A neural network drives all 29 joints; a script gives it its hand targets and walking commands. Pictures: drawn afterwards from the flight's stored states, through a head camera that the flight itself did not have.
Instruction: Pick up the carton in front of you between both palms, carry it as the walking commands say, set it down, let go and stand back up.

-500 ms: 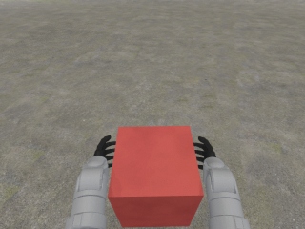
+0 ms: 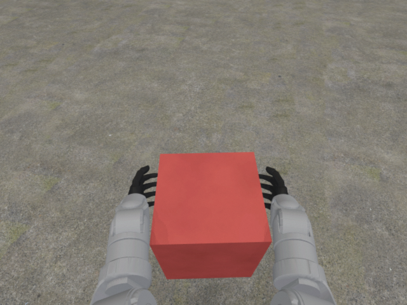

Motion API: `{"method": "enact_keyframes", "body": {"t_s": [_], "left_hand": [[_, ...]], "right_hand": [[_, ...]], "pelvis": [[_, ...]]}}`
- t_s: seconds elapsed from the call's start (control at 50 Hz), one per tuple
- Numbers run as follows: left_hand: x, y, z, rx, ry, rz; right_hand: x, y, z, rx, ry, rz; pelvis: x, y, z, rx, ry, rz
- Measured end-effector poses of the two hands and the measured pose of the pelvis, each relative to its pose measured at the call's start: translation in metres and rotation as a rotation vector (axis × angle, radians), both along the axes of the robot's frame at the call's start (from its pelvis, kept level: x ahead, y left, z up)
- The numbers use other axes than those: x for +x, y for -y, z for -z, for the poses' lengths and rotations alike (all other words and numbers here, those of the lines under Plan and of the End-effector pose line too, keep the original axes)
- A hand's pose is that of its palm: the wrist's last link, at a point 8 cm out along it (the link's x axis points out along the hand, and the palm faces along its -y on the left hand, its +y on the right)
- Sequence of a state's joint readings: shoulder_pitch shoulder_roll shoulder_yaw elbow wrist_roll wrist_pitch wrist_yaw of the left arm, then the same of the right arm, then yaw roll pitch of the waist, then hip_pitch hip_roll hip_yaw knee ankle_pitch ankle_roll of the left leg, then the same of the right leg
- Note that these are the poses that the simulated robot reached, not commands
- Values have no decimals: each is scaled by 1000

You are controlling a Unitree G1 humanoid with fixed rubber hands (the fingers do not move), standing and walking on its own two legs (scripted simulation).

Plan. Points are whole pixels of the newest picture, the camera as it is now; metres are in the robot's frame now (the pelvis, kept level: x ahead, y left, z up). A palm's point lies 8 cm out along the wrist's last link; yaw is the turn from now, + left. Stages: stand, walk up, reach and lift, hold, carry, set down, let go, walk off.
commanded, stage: set down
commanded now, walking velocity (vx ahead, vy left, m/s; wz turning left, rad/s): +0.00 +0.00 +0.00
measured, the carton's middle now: (208, 218) +0.32 -0.01 -0.07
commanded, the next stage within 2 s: none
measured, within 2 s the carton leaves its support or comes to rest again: neither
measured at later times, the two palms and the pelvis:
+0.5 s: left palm (159, 225) +0.36 +0.13 -0.17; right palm (265, 226) +0.35 -0.17 -0.19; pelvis -0.04 +0.01 -0.11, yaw +0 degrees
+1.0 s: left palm (170, 235) +0.40 +0.12 -0.33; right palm (258, 238) +0.38 -0.18 -0.35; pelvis -0.06 +0.00 -0.24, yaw +2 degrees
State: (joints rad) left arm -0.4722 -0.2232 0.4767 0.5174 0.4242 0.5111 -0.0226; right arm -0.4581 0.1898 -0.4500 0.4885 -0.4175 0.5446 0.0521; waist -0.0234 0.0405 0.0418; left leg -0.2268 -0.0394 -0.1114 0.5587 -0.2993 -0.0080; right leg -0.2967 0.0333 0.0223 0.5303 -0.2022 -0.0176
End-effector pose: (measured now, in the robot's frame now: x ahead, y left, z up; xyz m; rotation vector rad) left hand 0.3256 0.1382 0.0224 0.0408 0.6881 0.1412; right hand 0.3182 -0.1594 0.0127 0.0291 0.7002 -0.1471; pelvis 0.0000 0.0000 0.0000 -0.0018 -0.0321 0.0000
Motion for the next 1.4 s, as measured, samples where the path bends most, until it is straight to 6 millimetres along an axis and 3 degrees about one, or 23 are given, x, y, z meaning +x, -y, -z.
{"method": "enact_keyframes", "body": {"t_s": [0.16,0.3,0.6,0.94,1.4], "left_hand": [[11,7,80,9,-11,28],[14,8,149,-24,25,-4],[44,15,224,-51,47,-18],[69,20,338,-37,30,9],[97,29,485,-29,-15,54]], "right_hand": [[4,7,81,-34,-11,-5],[10,9,151,-16,25,2],[41,16,224,2,46,19],[59,21,339,-4,27,32],[80,31,481,-31,-18,44]], "pelvis": [[-12,-10,19,14,-233,20],[-23,-14,55,21,-460,16],[-45,-8,139,29,-671,3],[-62,-2,230,43,-797,-11],[-82,-8,333,26,-819,-35]]}}
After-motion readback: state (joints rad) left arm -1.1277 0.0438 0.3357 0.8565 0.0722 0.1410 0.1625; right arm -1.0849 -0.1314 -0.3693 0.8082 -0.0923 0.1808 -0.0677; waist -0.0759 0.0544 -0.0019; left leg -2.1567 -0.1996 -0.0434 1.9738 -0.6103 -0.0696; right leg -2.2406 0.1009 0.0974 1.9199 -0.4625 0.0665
